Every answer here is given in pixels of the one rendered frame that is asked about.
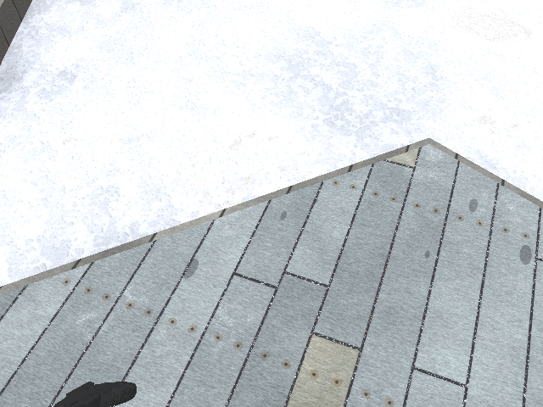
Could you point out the robot left hand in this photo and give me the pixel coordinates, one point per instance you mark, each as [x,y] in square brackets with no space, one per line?
[99,395]

